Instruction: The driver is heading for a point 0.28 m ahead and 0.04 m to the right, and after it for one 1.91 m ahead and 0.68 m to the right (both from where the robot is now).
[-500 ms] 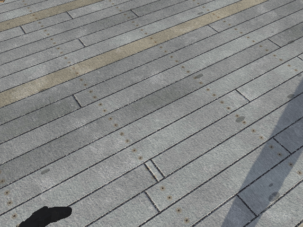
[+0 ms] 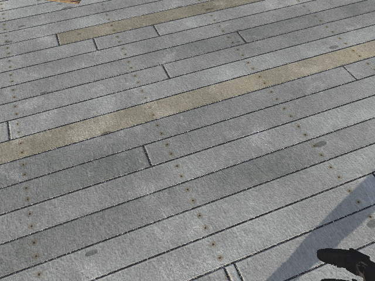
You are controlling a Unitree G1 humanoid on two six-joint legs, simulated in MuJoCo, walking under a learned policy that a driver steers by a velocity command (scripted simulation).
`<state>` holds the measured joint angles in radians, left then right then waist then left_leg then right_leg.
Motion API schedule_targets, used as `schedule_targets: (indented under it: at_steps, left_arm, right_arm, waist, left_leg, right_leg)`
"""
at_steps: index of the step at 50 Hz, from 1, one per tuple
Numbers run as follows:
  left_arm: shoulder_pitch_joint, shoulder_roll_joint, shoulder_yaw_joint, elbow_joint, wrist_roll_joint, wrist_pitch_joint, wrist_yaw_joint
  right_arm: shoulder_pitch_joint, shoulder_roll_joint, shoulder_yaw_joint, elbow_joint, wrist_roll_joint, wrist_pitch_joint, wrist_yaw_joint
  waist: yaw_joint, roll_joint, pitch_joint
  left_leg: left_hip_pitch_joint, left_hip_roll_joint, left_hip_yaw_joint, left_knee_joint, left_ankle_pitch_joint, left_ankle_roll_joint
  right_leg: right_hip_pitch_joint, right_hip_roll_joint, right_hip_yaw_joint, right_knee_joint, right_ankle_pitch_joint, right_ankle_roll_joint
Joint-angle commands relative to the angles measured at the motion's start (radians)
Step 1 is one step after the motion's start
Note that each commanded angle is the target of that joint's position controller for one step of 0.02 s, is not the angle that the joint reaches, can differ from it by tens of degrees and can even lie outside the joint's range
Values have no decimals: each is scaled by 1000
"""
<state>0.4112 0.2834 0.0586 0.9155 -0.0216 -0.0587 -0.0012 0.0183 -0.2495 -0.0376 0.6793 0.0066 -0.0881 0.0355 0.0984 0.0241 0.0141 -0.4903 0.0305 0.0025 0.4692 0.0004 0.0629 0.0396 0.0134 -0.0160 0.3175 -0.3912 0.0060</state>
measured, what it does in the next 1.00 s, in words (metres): walks ahead, turning right: right foot, then left foot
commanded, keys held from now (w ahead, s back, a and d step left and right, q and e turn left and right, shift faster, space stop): no key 0.10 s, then e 0.80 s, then no key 0.10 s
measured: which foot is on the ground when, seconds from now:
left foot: down 0.00-0.54, up 0.56-0.98, down 1.00-1.00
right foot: down 0.00-0.02, up 0.04-0.50, down 0.52-1.00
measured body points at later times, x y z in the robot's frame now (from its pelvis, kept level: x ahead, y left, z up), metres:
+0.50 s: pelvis +0.13 +0.00 +0.01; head +0.16 -0.02 +0.46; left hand +0.31 +0.25 -0.09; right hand +0.21 -0.30 -0.11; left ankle +0.13 +0.11 -0.73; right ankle +0.14 -0.12 -0.72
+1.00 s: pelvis +0.17 +0.00 +0.01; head +0.20 -0.01 +0.45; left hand +0.44 +0.19 -0.09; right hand +0.18 -0.33 -0.10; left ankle +0.23 +0.11 -0.73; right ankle +0.14 -0.12 -0.73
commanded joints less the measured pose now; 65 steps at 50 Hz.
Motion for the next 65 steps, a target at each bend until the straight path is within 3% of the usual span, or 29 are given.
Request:
schedule_targets:
  at_steps: [1,2,3,4,5,6,8,10,13,18,23,25,26,27,28,29,30,31,32,38,46,49,50,51,52,53,55,62,65]
  left_arm:
    - [-60,105,6,-98,36,-7,15]
    - [117,8,-25,-72,30,-21,5]
    - [83,123,3,-43,12,-25,4]
    - [-10,144,11,-71,-7,-25,3]
    - [-59,126,8,-77,1,-18,10]
    - [-77,117,12,-77,10,-4,16]
    - [-30,73,9,-58,7,33,23]
    - [-31,59,9,-68,9,54,32]
    - [-109,78,16,-111,15,67,33]
    - [-223,87,28,-175,10,85,19]
    - [-263,83,36,-225,6,91,-9]
    - [-217,85,43,-219,6,87,-19]
    - [-186,134,61,-217,11,85,-13]
    - [-135,259,93,-225,21,84,8]
    - [-112,284,92,-234,43,78,6]
    - [-107,236,78,-241,42,61,-1]
    - [-153,220,74,-246,35,47,2]
    - [-203,204,73,-255,19,43,7]
    - [-237,183,66,-263,4,47,14]
    - [-229,200,69,-277,9,64,35]
    - [-274,203,67,-299,12,87,33]
    - [-291,172,50,-303,3,98,40]
    - [-252,136,39,-299,14,97,42]
    - [-176,83,21,-291,34,90,37]
    - [-217,143,40,-319,27,78,39]
    - [-238,202,56,-305,16,72,41]
    - [-230,170,54,-274,19,72,35]
    - [-349,62,13,-297,9,6,8]
    - [-341,78,14,-294,-1,-6,-2]
  right_arm:
    - [359,-250,-81,24,-41,-15,-18]
    - [363,-280,-82,38,-37,-3,-12]
    - [363,-196,-64,32,-17,9,-9]
    - [287,-162,-49,27,-10,11,-10]
    - [216,-139,-40,26,-10,12,-10]
    - [164,-111,-33,25,-12,11,-9]
    - [110,-87,-27,40,-36,1,-7]
    - [72,-112,-35,56,-44,-7,-13]
    - [72,-166,-53,76,-30,11,-40]
    - [98,-177,-59,104,-21,51,-66]
    - [107,-209,-73,112,1,88,-71]
    - [101,-207,-76,116,18,97,-76]
    - [155,-185,-73,134,14,96,-74]
    - [142,-136,-59,104,-26,86,-67]
    - [53,-114,-50,57,-37,81,-66]
    - [31,-154,-61,61,-26,79,-59]
    - [36,-152,-63,65,-2,80,-57]
    - [53,-150,-65,83,-1,83,-65]
    - [50,-171,-72,85,-9,88,-74]
    - [40,-132,-64,76,-4,88,-78]
    - [56,-152,-66,74,5,69,-53]
    - [131,-152,-68,97,0,54,-37]
    - [142,-197,-76,93,-16,54,-39]
    - [130,-247,-79,78,-29,62,-46]
    - [152,-248,-78,89,-50,60,-42]
    - [141,-224,-73,78,-38,52,-41]
    - [129,-178,-58,87,-2,43,-48]
    - [246,-208,-60,126,7,31,-63]
    - [273,-238,-66,132,16,31,-48]
  waist:
    - [-217,39,-299]
    - [-140,288,-441]
    - [-183,147,-427]
    - [-168,113,-274]
    - [-136,37,-201]
    - [-109,18,-148]
    - [-55,59,-136]
    - [-35,87,-121]
    - [-57,85,-110]
    - [-102,58,-60]
    - [-110,73,-64]
    - [-76,68,-78]
    - [-74,5,-98]
    - [-87,-235,-141]
    - [-47,-346,-162]
    - [-27,-184,-199]
    - [-56,-153,-170]
    - [-79,-103,-144]
    - [-92,-105,-129]
    - [-94,-143,-139]
    - [-86,-198,-117]
    - [-125,-181,-122]
    - [-107,-88,-131]
    - [-50,155,-141]
    - [-84,244,-106]
    - [-103,158,-61]
    - [-102,147,-4]
    - [-178,141,16]
    - [-176,147,23]
  left_leg:
    - [637,200,-203,46,462,119]
    - [901,417,-543,23,587,300]
    - [827,369,-519,-7,531,272]
    - [709,325,-367,-20,572,235]
    - [583,276,-292,-52,571,205]
    - [472,252,-236,-90,541,191]
    - [295,221,-138,-156,522,179]
    - [226,216,-70,-191,508,188]
    - [243,229,-25,-227,366,188]
    - [317,266,-10,-251,95,184]
    - [430,299,5,-139,177,149]
    - [418,266,53,-32,183,86]
    - [367,207,103,78,92,16]
    - [133,95,187,353,-188,-74]
    - [-120,-61,104,575,-681,-126]
    - [-150,-35,-30,711,-689,-120]
    - [-175,-17,-53,731,-607,-108]
    - [-189,-3,-60,695,-534,-108]
    - [-181,8,-69,658,-479,-112]
    - [-83,-37,-75,458,-362,-148]
    - [91,-66,-88,190,-352,-136]
    - [268,-46,-60,-93,-130,-93]
    - [366,78,-166,-131,-39,-49]
    - [456,259,-361,-146,125,50]
    - [379,366,-550,-211,-83,204]
    - [364,327,-535,-249,-360,209]
    - [386,230,-436,-288,-598,130]
    - [391,174,-258,-319,-372,122]
    - [325,191,-245,-306,-369,139]
  right_leg:
    - [-291,-92,15,559,515,-40]
    - [-600,50,54,865,-263,14]
    - [-638,10,162,948,-278,15]
    - [-698,-29,130,946,-229,16]
    - [-685,-73,95,890,-160,26]
    - [-646,-98,92,831,-111,35]
    - [-478,-111,93,753,-30,48]
    - [-434,-103,82,664,27,59]
    - [-463,-108,61,587,130,53]
    - [-523,-118,41,502,133,38]
    - [-497,-80,-21,359,58,8]
    - [-378,-42,-57,174,206,-29]
    - [-267,-53,6,81,407,-67]
    - [-67,-252,274,100,850,-158]
    - [5,-418,525,75,1008,-364]
    - [8,-387,468,70,980,-377]
    - [-13,-329,379,77,909,-322]
    - [-42,-279,329,75,821,-270]
    - [-70,-262,315,63,770,-245]
    - [-119,-216,327,55,690,-240]
    - [-196,-187,457,80,513,-220]
    - [-234,-131,448,152,449,-152]
    - [-313,-72,393,238,275,-100]
    - [-456,88,233,424,-143,-38]
    - [-581,93,187,582,-262,-6]
    - [-623,50,207,695,-188,0]
    - [-693,23,184,732,-64,22]
    - [-581,-38,19,419,92,41]
    - [-453,-23,-15,282,84,20]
